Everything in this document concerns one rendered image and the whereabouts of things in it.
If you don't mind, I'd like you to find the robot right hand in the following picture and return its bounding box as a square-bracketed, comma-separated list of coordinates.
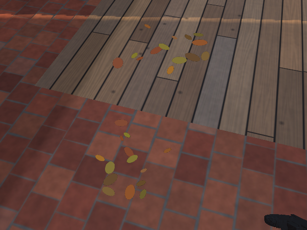
[264, 214, 307, 230]

